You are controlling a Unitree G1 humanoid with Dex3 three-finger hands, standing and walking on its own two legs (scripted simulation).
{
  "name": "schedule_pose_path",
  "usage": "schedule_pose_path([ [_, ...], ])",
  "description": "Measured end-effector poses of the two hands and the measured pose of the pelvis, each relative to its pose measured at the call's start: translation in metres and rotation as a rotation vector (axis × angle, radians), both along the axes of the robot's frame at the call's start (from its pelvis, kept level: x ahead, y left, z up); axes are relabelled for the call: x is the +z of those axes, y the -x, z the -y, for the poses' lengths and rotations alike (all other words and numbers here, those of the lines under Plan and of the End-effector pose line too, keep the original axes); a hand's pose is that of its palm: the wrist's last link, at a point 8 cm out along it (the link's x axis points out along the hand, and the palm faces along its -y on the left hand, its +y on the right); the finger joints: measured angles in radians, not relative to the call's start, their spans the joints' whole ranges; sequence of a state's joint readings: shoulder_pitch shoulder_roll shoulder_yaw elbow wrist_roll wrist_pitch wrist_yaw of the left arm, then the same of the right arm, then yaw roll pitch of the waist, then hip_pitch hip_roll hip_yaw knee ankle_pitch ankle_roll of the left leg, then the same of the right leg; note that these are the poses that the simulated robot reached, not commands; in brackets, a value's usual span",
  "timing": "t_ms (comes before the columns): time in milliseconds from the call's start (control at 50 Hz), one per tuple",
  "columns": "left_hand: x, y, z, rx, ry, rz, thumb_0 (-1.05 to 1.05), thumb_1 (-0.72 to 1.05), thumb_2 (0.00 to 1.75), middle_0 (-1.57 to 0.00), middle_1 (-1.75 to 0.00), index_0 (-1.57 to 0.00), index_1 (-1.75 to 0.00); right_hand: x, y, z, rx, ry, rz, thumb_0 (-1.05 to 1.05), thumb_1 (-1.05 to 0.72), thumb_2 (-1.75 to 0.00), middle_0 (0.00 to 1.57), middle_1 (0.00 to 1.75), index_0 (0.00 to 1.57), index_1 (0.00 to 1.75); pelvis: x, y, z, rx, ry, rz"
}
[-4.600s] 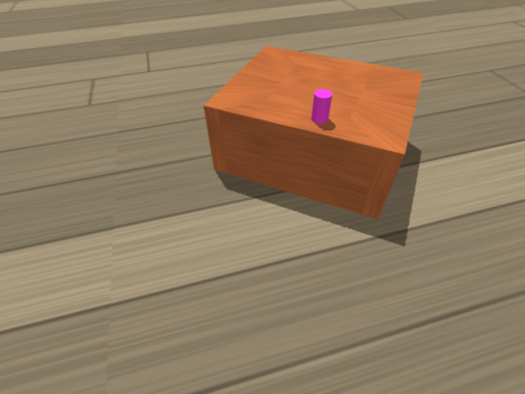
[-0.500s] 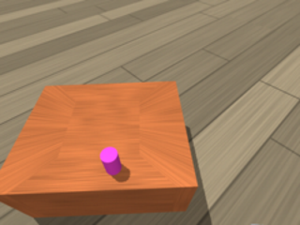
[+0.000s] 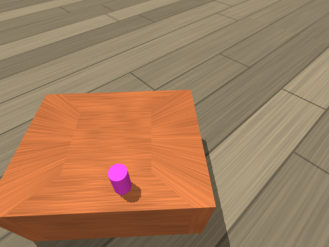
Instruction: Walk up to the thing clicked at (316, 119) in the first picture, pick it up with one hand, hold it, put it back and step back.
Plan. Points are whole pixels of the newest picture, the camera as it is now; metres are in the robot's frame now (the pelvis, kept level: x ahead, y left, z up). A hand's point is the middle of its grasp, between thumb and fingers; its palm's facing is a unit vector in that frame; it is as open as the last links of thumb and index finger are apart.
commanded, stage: walk up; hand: left
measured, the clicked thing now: (120, 179) +0.45 +0.19 -0.30
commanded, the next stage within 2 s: stand in 0.10 s
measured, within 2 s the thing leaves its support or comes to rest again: neither
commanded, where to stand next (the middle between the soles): +0.04 -0.02 m, yaw +1 degrees
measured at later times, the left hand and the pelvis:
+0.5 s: hand out of the picture +0.08 +0.26 -0.16, palm faces -0.03 -0.94 -0.33, open 7.4 cm; pelvis +0.01 +0.00 +0.00, yaw +0 degrees
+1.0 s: hand out of the picture +0.08 +0.26 -0.16, palm faces -0.04 -0.94 -0.33, open 7.4 cm; pelvis +0.01 +0.01 +0.00, yaw +0 degrees
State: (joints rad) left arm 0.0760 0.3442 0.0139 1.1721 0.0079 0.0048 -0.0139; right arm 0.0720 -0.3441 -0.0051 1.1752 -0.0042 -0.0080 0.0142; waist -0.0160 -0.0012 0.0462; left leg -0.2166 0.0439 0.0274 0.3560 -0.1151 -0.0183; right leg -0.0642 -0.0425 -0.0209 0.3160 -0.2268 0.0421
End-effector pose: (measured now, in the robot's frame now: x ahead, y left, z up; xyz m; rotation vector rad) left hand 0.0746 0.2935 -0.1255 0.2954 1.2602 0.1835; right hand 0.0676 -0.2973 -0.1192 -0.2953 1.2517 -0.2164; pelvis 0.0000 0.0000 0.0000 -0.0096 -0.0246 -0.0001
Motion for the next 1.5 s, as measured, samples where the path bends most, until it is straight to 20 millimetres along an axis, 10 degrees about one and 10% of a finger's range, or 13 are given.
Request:
schedule_pose_path([
  [360, 0.002, 0.000, -0.005, -0.004, -0.015, 0.004, 0.00, 0.90, 0.89, -0.20, -0.30, -0.21, -0.30, 0.004, -0.028, -0.002, 0.024, 0.003, 0.044, 0.01, -0.90, -0.90, 0.20, 0.30, 0.20, 0.30, 0.000, -0.010, -0.002, -0.005, -0.002, -0.001],
  [1500, 0.001, 0.010, -0.015, -0.007, -0.018, -0.001, 0.00, 0.90, 0.89, -0.20, -0.30, -0.21, -0.30, 0.004, -0.015, -0.009, 0.017, 0.008, 0.020, 0.01, -0.90, -0.90, 0.20, 0.30, 0.20, 0.30, 0.000, -0.011, -0.010, 0.002, -0.002, 0.010],
])
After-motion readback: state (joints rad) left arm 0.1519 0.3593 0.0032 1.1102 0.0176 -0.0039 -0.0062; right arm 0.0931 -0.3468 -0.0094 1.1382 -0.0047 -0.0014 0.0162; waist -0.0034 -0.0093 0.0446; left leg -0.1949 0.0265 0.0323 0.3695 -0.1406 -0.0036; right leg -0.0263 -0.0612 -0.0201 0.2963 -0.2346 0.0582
